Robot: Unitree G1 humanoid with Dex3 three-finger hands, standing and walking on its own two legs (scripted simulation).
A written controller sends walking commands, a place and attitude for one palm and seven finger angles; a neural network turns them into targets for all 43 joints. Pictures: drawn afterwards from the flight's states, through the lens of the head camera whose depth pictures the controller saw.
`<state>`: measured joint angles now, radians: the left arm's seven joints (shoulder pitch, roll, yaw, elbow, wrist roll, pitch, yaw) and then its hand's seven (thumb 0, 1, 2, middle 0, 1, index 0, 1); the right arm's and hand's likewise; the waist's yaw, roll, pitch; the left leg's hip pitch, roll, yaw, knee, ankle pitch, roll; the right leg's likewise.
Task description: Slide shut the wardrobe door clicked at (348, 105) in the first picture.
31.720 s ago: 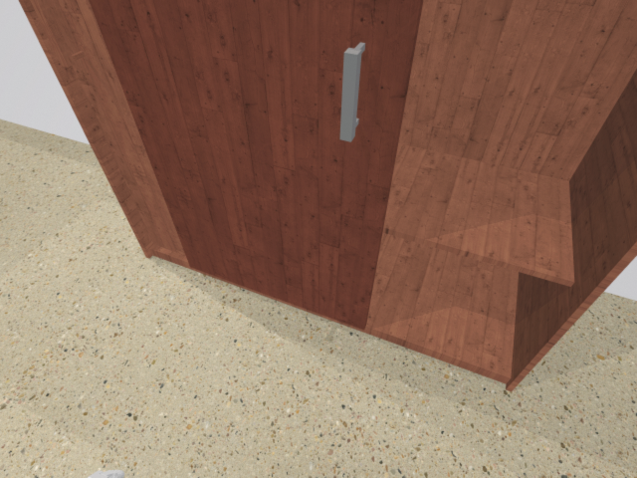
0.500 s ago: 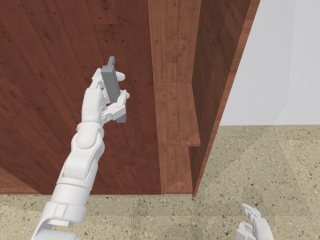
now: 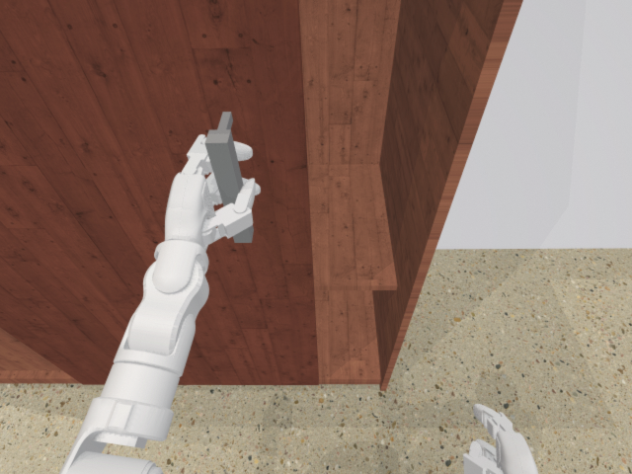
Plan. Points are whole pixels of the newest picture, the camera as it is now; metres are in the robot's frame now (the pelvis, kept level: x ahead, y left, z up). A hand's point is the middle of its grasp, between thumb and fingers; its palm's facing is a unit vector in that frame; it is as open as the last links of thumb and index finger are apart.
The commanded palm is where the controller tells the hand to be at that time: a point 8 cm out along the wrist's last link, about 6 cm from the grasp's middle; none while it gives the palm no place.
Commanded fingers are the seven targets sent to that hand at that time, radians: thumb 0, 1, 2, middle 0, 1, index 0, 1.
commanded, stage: stop walking and hold the door there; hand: left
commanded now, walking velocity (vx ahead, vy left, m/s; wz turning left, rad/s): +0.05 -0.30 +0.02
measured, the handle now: (235, 181) +0.43 +0.14 +0.15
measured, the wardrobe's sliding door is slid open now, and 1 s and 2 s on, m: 0.19 0.19 0.19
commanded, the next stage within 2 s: loosen the grip on the handle in 1.06 s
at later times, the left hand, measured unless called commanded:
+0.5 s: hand (241, 209) +0.37 +0.12 +0.16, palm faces -0.01 -0.99 -0.10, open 6.5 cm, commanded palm +0.35 +0.15 +0.16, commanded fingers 0.00 0.90 0.90 -0.45 -1.40 -0.45 -1.40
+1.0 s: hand (237, 209) +0.37 +0.12 +0.16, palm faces -0.14 -0.99 -0.09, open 6.6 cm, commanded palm +0.36 +0.15 +0.16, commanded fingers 0.00 0.90 0.90 -0.45 -1.40 -0.45 -1.40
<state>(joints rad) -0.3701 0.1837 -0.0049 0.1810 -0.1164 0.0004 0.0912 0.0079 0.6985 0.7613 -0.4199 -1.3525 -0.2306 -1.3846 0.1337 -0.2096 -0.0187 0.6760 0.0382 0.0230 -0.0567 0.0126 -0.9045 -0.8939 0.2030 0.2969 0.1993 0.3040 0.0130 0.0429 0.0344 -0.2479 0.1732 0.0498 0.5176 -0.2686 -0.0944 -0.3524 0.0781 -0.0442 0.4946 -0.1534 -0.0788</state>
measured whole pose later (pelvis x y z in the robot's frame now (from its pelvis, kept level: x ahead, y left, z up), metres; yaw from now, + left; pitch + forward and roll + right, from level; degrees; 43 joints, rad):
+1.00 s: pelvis +0.03 +0.09 +0.01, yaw +0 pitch +0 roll +0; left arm -0.35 0.06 -0.21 0.25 -0.08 -0.03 0.11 0.01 0.67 0.73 -0.39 -1.37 -0.24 -1.37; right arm 0.13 -0.18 0.02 0.71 0.01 0.01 -0.06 0.01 -0.90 -0.89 0.20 0.30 0.20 0.30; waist 0.02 0.04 -0.02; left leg -0.14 0.03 0.11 0.44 -0.29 0.00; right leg -0.26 -0.05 0.02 0.44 -0.17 0.05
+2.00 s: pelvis -0.03 +0.05 -0.01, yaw -2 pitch +2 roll +1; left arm -0.60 0.21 0.04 0.62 -0.13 -0.22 -0.12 -0.01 -0.55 0.20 -0.39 -1.16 -0.26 -1.16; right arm 0.24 -0.25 0.03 0.66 0.06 -0.20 -0.02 0.01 -0.91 -0.89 0.20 0.30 0.20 0.30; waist -0.03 0.00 -0.02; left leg -0.36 0.01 -0.01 0.60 -0.30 -0.01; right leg -0.47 0.00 0.04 0.57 -0.15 0.00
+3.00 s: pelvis +0.04 +0.06 +0.00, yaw +0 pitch +0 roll +0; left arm 0.11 0.23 0.02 -0.18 -0.18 -0.05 -0.21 -0.02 -0.55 0.20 -0.26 -1.15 -0.25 -1.15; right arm 0.21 -0.22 0.06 0.59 0.03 -0.24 -0.03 0.02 -0.90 -0.89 0.20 0.30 0.20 0.30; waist 0.05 0.05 -0.06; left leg -0.19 0.00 -0.04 0.56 -0.36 -0.01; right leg -0.30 -0.01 0.00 0.55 -0.25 0.01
